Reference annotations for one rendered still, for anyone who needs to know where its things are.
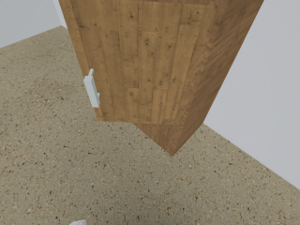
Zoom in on handle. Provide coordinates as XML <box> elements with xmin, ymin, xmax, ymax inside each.
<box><xmin>83</xmin><ymin>68</ymin><xmax>100</xmax><ymax>108</ymax></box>

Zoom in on cupboard door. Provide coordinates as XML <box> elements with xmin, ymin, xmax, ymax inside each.
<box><xmin>58</xmin><ymin>0</ymin><xmax>215</xmax><ymax>126</ymax></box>

